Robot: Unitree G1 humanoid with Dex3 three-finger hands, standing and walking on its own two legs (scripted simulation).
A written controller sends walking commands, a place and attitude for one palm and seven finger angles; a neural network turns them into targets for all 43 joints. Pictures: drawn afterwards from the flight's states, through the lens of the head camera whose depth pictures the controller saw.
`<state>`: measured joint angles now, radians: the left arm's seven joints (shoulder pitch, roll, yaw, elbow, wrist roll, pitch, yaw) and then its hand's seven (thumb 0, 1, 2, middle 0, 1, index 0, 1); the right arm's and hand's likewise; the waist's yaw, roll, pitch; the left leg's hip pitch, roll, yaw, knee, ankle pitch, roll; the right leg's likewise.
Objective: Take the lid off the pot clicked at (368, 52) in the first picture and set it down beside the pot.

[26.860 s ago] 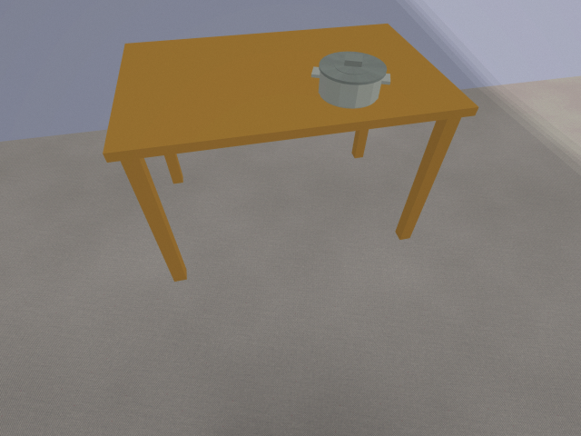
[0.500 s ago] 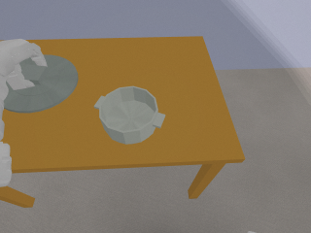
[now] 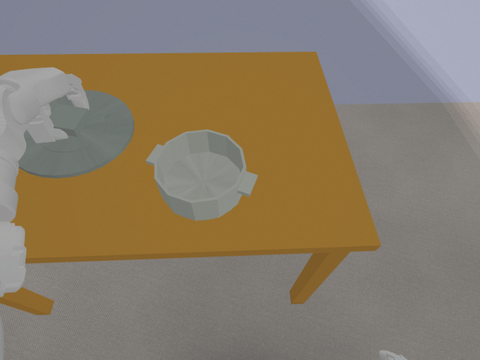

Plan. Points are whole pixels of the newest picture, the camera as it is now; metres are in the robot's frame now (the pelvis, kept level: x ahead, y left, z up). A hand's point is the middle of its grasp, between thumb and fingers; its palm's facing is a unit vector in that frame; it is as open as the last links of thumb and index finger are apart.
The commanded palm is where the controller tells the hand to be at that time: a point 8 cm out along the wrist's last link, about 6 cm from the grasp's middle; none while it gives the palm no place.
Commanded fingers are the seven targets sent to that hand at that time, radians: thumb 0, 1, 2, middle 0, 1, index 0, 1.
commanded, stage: lower the lid onto the table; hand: left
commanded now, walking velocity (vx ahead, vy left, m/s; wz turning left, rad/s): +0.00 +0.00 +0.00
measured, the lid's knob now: (68, 120) +0.48 +0.30 +0.11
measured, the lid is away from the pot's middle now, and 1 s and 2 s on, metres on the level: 0.21 0.21 0.23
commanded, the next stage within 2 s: none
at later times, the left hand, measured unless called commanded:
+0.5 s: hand (56, 137) +0.44 +0.31 +0.11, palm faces -0.41 -0.09 -0.91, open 8.6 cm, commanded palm +0.46 +0.31 +0.18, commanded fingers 0.00 0.60 1.05 -0.90 -1.10 -0.69 -1.00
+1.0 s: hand (66, 149) +0.44 +0.31 +0.08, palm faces -0.43 -0.09 -0.90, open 8.6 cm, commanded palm +0.47 +0.31 +0.14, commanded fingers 0.00 0.60 1.05 -0.90 -1.10 -0.69 -1.00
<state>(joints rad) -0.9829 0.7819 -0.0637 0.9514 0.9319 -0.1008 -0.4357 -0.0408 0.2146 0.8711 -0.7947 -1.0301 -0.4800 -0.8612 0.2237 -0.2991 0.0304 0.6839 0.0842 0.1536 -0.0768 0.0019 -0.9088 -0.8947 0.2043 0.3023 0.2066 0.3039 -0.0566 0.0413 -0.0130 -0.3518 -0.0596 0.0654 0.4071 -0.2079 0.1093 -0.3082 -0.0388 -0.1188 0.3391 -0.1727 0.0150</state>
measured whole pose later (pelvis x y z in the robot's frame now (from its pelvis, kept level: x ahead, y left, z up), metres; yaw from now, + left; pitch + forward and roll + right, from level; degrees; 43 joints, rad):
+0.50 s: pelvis +0.01 -0.01 +0.00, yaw -1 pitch +10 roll -2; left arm -0.91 0.80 -0.02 0.99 0.94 -0.13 -0.39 -0.04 0.22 0.87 -0.79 -1.03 -0.48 -0.86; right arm 0.25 -0.31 0.02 0.70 0.08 0.18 -0.09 0.00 -0.91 -0.89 0.20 0.30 0.21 0.30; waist -0.07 0.04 -0.02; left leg -0.38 -0.04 0.07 0.44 -0.23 0.10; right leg -0.33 -0.02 -0.11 0.36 -0.19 0.01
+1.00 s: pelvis +0.00 +0.00 +0.00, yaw -1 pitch +11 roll -2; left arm -0.88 0.79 0.00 1.04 0.95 -0.17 -0.34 -0.04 0.22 0.87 -0.79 -1.03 -0.47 -0.86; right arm 0.26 -0.30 0.02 0.71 0.09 0.17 -0.11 0.00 -0.91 -0.89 0.21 0.30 0.21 0.30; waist -0.08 0.03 -0.03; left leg -0.42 -0.04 0.08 0.48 -0.25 0.10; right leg -0.38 -0.02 -0.10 0.39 -0.20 0.01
